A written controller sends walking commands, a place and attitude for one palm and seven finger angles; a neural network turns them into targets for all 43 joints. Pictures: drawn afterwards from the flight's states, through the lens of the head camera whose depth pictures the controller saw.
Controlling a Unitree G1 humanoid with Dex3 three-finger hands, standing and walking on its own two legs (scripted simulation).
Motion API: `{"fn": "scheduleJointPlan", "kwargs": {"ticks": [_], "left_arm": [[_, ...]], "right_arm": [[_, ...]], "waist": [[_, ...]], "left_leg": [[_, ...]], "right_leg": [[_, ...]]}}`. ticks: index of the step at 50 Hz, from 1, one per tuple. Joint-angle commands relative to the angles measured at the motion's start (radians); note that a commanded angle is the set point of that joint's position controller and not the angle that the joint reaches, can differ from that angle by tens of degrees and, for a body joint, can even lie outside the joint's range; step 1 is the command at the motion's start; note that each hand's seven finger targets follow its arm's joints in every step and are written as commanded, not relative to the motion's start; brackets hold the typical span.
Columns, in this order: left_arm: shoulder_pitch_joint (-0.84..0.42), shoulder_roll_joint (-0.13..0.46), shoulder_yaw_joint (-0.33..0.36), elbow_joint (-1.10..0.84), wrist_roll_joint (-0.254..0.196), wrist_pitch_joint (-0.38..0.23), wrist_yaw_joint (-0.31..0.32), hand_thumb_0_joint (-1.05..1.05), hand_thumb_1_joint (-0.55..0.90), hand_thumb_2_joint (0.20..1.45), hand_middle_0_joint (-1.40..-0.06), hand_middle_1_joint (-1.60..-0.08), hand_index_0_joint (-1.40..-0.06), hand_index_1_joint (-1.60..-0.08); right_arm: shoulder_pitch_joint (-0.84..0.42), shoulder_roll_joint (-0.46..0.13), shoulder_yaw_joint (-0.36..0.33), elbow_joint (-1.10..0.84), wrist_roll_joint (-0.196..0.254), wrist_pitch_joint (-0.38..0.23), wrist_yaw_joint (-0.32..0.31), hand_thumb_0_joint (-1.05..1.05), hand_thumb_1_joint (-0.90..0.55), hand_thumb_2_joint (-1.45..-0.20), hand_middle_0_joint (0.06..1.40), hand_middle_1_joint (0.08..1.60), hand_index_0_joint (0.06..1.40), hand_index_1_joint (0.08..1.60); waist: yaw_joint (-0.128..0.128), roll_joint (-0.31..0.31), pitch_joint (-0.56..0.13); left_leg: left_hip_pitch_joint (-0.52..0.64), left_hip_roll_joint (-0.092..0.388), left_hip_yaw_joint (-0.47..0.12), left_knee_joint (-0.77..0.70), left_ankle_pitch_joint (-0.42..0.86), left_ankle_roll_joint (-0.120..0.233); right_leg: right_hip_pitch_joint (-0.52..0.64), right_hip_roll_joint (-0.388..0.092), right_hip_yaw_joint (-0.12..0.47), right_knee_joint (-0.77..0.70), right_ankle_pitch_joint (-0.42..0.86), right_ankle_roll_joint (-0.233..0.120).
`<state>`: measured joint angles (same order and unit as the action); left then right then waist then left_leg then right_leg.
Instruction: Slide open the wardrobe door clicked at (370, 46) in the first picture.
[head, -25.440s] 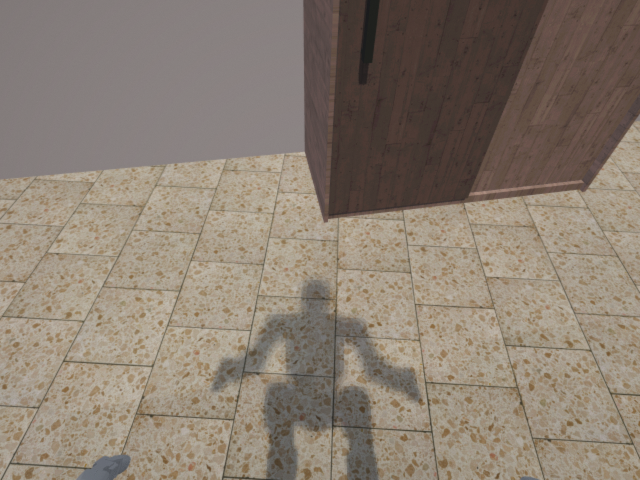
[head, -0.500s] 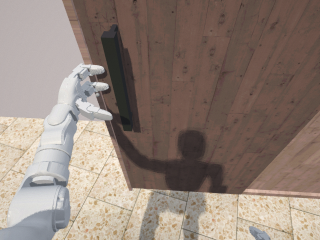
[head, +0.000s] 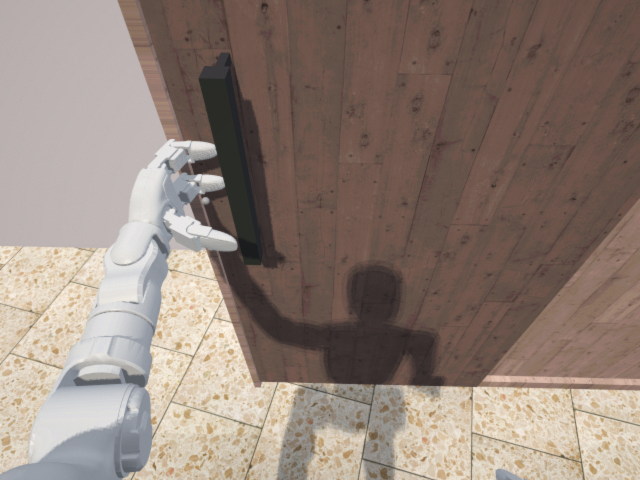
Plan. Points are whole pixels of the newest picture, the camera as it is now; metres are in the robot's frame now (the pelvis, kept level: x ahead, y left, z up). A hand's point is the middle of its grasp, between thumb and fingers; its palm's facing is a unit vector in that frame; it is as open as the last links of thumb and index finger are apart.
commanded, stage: slide the fingers in behind the handle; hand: left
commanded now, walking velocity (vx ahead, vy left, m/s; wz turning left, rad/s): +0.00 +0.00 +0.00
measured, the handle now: (241, 175) +0.47 +0.11 +0.14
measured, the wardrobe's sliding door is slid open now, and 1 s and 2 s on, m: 0.00 0.00 0.00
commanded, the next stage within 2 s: grip the handle and tug to test in 1.42 s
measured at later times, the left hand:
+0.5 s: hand (227, 201) +0.42 +0.12 +0.13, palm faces -0.04 -1.00 +0.00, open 14.0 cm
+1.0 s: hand (233, 204) +0.41 +0.11 +0.14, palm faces -0.05 -1.00 +0.00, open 14.0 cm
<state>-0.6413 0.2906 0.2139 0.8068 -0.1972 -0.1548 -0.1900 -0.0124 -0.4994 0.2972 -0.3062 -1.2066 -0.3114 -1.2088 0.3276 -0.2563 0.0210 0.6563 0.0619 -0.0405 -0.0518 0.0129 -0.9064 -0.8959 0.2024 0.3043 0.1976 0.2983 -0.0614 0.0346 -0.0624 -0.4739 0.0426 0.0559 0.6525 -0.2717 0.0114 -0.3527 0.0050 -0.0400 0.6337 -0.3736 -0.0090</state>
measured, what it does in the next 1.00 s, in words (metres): stands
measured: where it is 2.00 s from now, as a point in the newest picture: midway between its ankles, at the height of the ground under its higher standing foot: outside the picture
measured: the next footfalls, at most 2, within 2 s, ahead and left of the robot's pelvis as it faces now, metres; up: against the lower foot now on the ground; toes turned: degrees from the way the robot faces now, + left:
none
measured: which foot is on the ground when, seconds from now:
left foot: down 0.00-1.00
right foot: down 0.00-1.00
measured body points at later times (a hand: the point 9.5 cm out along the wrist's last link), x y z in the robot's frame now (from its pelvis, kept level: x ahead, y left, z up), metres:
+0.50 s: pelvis +0.01 +0.00 +0.00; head +0.02 -0.01 +0.45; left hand +0.42 +0.17 +0.14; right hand +0.13 -0.25 -0.10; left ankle +0.04 +0.11 -0.72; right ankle -0.03 -0.11 -0.72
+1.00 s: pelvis +0.01 -0.02 +0.00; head +0.02 -0.03 +0.45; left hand +0.41 +0.17 +0.14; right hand +0.13 -0.27 -0.10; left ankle +0.04 +0.11 -0.72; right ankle -0.03 -0.11 -0.72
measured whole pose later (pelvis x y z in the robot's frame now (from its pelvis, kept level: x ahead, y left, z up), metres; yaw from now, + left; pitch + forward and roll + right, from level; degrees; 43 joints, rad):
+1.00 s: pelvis +0.01 -0.02 +0.00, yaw +1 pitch +3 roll +0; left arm -0.56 0.21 0.13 0.63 -0.19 -0.09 -0.12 -0.01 -0.50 0.30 -0.30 -1.20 -0.30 -1.20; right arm 0.27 -0.26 0.01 0.65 0.06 -0.03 -0.05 0.01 -0.91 -0.90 0.20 0.30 0.20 0.30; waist -0.04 0.04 -0.05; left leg -0.40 0.04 0.04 0.60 -0.26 -0.01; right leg -0.28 0.01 -0.06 0.59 -0.37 -0.03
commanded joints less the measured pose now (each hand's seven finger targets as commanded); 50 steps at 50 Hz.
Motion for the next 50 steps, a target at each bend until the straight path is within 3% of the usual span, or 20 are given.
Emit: {"fn": "scheduleJointPlan", "kwargs": {"ticks": [1, 6, 7, 9, 13, 14, 17, 19, 22, 23, 24, 27, 29, 32, 36, 38, 40, 44, 49, 50], "left_arm": [[-0.438, 0.253, 0.079, -0.298, -0.005, -0.072, 0.021, 0.0, -0.5, 0.3, -0.3, -1.2, -0.3, -1.2], [-0.439, 0.168, 0.002, -0.336, -0.001, -0.055, 0.021, 0.0, -0.5, 0.3, -0.3, -1.2, -0.3, -1.2], [-0.446, 0.127, -0.032, -0.339, -0.003, -0.047, 0.017, 0.0, -0.5, 0.3, -0.3, -1.2, -0.3, -1.2], [-0.408, 0.136, -0.016, -0.331, -0.01, -0.031, 0.021, 0.0, -0.5, 0.3, -0.3, -1.2, -0.3, -1.2], [-0.429, 0.085, -0.052, -0.346, -0.013, -0.006, 0.036, 0.0, -0.5, 0.3, -0.3, -1.2, -0.3, -1.2], [-0.411, 0.09, -0.041, -0.366, -0.012, -0.006, 0.043, 0.0, -0.5, 0.3, -0.3, -1.2, -0.3, -1.2], [-0.392, 0.077, -0.046, -0.379, -0.002, -0.003, 0.066, 0.0, -0.5, 0.3, -0.3, -1.2, -0.3, -1.2], [-0.384, 0.122, -0.005, -0.364, 0.005, -0.004, 0.086, 0.0, -0.5, 0.3, -0.3, -1.2, -0.3, -1.2], [-0.395, 0.113, -0.012, -0.39, 0.022, -0.008, 0.098, 0.0, -0.5, 0.3, -0.3, -1.2, -0.3, -1.2], [-0.394, 0.134, 0.003, -0.391, 0.026, -0.012, 0.104, 0.0, -0.5, 0.3, -0.3, -1.2, -0.3, -1.2], [-0.369, 0.131, 0.003, -0.405, 0.027, -0.015, 0.102, 0.0, -0.5, 0.3, -0.3, -1.2, -0.3, -1.2], [-0.356, 0.104, -0.017, -0.436, 0.017, -0.016, 0.091, 0.0, -0.5, 0.3, -0.3, -1.2, -0.3, -1.2], [-0.323, 0.107, -0.011, -0.422, 0.008, -0.006, 0.081, 0.0, -0.5, 0.3, -0.3, -1.2, -0.3, -1.2], [-0.279, 0.102, -0.01, -0.414, -0.006, 0.02, 0.062, 0.0, -0.5, 0.3, -0.3, -1.2, -0.3, -1.2], [-0.309, 0.122, -0.006, -0.444, -0.008, 0.029, 0.054, 0.0, -0.5, 0.3, -0.3, -1.2, -0.3, -1.2], [-0.329, 0.073, -0.051, -0.458, -0.01, 0.025, 0.054, 0.0, -0.5, 0.3, -0.3, -1.2, -0.3, -1.2], [-0.365, 0.083, -0.047, -0.442, -0.013, 0.021, 0.056, 0.0, -0.5, 0.3, -0.3, -1.2, -0.3, -1.2], [-0.371, 0.092, -0.036, -0.451, -0.012, -0.003, 0.067, 0.0, -0.5, 0.3, -0.3, -1.2, -0.3, -1.2], [-0.345, 0.087, -0.033, -0.386, -0.003, -0.002, 0.077, 0.0, -0.5, 0.3, -0.3, -1.2, -0.3, -1.2], [-0.335, 0.113, -0.007, -0.359, -0.002, 0.004, 0.08, 0.0, -0.5, 0.3, -0.3, -1.2, -0.3, -1.2]], "right_arm": [[-0.033, -0.142, -0.049, -0.134, -0.001, -0.047, -0.012, 0.0, -0.9, -0.9, 0.2, 0.3, 0.2, 0.3], [-0.038, -0.137, -0.051, -0.132, 0.003, -0.05, -0.009, 0.0, -0.9, -0.9, 0.2, 0.3, 0.2, 0.3], [-0.043, -0.134, -0.052, -0.13, 0.005, -0.053, -0.009, 0.0, -0.9, -0.9, 0.2, 0.3, 0.2, 0.3], [-0.043, -0.14, -0.056, -0.128, 0.005, -0.054, -0.01, 0.0, -0.9, -0.9, 0.2, 0.3, 0.2, 0.3], [-0.042, -0.138, -0.056, -0.126, 0.002, -0.054, -0.008, 0.0, -0.9, -0.9, 0.2, 0.3, 0.2, 0.3], [-0.049, -0.135, -0.056, -0.128, 0.001, -0.056, -0.005, 0.0, -0.9, -0.9, 0.2, 0.3, 0.2, 0.3], [-0.053, -0.13, -0.052, -0.13, -0.002, -0.054, 0.0, 0.0, -0.9, -0.9, 0.2, 0.3, 0.2, 0.3], [-0.052, -0.133, -0.05, -0.129, -0.006, -0.049, 0.0, 0.0, -0.9, -0.9, 0.2, 0.3, 0.2, 0.3], [-0.062, -0.123, -0.047, -0.137, -0.008, -0.043, 0.001, 0.0, -0.9, -0.9, 0.2, 0.3, 0.2, 0.3], [-0.056, -0.126, -0.048, -0.136, -0.011, -0.04, 0.001, 0.0, -0.9, -0.9, 0.2, 0.3, 0.2, 0.3], [-0.066, -0.122, -0.047, -0.141, -0.01, -0.04, 0.003, 0.0, -0.9, -0.9, 0.2, 0.3, 0.2, 0.3], [-0.073, -0.118, -0.049, -0.146, -0.008, -0.039, 0.003, 0.0, -0.9, -0.9, 0.2, 0.3, 0.2, 0.3], [-0.072, -0.123, -0.051, -0.146, -0.007, -0.036, 0.001, 0.0, -0.9, -0.9, 0.2, 0.3, 0.2, 0.3], [-0.079, -0.123, -0.051, -0.15, -0.002, -0.029, 0.0, 0.0, -0.9, -0.9, 0.2, 0.3, 0.2, 0.3], [-0.085, -0.124, -0.049, -0.15, -0.001, -0.022, -0.006, 0.0, -0.9, -0.9, 0.2, 0.3, 0.2, 0.3], [-0.086, -0.12, -0.049, -0.152, -0.001, -0.025, -0.007, 0.0, -0.9, -0.9, 0.2, 0.3, 0.2, 0.3], [-0.086, -0.121, -0.048, -0.138, -0.001, -0.027, -0.009, 0.0, -0.9, -0.9, 0.2, 0.3, 0.2, 0.3], [-0.088, -0.119, -0.049, -0.134, -0.005, -0.033, -0.01, 0.0, -0.9, -0.9, 0.2, 0.3, 0.2, 0.3], [-0.089, -0.119, -0.047, -0.129, -0.006, -0.031, -0.007, 0.0, -0.9, -0.9, 0.2, 0.3, 0.2, 0.3], [-0.084, -0.121, -0.046, -0.128, -0.006, -0.028, -0.006, 0.0, -0.9, -0.9, 0.2, 0.3, 0.2, 0.3]], "waist": [[0.024, -0.012, -0.294], [0.003, 0.011, -0.282], [-0.005, 0.025, -0.277], [0.002, 0.001, -0.285], [-0.006, -0.029, -0.281], [0.006, -0.012, -0.294], [0.011, -0.038, -0.295], [0.018, -0.074, -0.28], [0.022, -0.031, -0.296], [0.021, -0.047, -0.297], [0.033, -0.014, -0.308], [0.026, -0.02, -0.32], [0.025, -0.067, -0.304], [0.03, -0.09, -0.268], [0.027, -0.059, -0.262], [0.011, -0.061, -0.254], [0.002, -0.061, -0.241], [0.014, -0.038, -0.284], [0.019, -0.062, -0.267], [0.023, -0.076, -0.255]], "left_leg": [[0.286, -0.032, -0.051, -0.065, 0.17, 0.03], [0.328, -0.027, -0.06, -0.062, 0.193, 0.024], [0.346, -0.025, -0.062, -0.062, 0.199, 0.023], [0.352, -0.024, -0.065, -0.059, 0.21, 0.024], [0.357, -0.028, -0.072, -0.059, 0.219, 0.025], [0.366, -0.027, -0.069, -0.059, 0.239, 0.023], [0.36, -0.028, -0.066, -0.061, 0.249, 0.021], [0.327, -0.031, -0.063, -0.066, 0.24, 0.026], [0.339, -0.033, -0.053, -0.067, 0.247, 0.024], [0.334, -0.034, -0.054, -0.063, 0.263, 0.027], [0.341, -0.034, -0.05, -0.064, 0.272, 0.025], [0.353, -0.035, -0.04, -0.063, 0.291, 0.026], [0.334, -0.037, -0.035, -0.063, 0.297, 0.032], [0.307, -0.043, -0.025, -0.07, 0.277, 0.034], [0.309, -0.048, -0.026, -0.074, 0.267, 0.036], [0.319, -0.049, -0.03, -0.069, 0.259, 0.038], [0.32, -0.048, -0.034, -0.073, 0.229, 0.038], [0.337, -0.05, -0.039, -0.071, 0.234, 0.036], [0.315, -0.05, -0.036, -0.075, 0.223, 0.035], [0.298, -0.05, -0.036, -0.08, 0.208, 0.034]], "right_leg": [[-0.033, 0.032, 0.009, -0.099, 0.3, -0.004], [-0.062, 0.037, -0.001, -0.1, 0.309, -0.007], [-0.077, 0.037, -0.004, -0.102, 0.307, -0.007], [-0.069, 0.037, -0.006, -0.104, 0.315, -0.007], [-0.066, 0.036, -0.013, -0.107, 0.318, -0.006], [-0.062, 0.035, -0.011, -0.102, 0.339, -0.007], [-0.048, 0.034, -0.012, -0.098, 0.356, -0.005], [-0.023, 0.032, -0.007, -0.101, 0.364, -0.003], [-0.014, 0.029, -0.001, -0.098, 0.376, -0.005], [0.007, 0.027, -0.001, -0.1, 0.391, -0.005], [0.011, 0.027, 0.004, -0.096, 0.405, -0.007], [0.026, 0.028, 0.005, -0.1, 0.445, -0.004], [0.046, 0.029, 0.007, -0.106, 0.48, 0.0], [0.058, 0.025, 0.013, -0.119, 0.499, 0.006], [0.061, 0.02, 0.019, -0.124, 0.491, 0.005], [0.05, 0.019, 0.014, -0.129, 0.472, 0.007], [0.022, 0.021, 0.018, -0.138, 0.437, 0.008], [0.033, 0.02, 0.019, -0.131, 0.427, 0.004], [0.032, 0.019, 0.017, -0.13, 0.421, 0.006], [0.036, 0.018, 0.018, -0.133, 0.408, 0.007]]}}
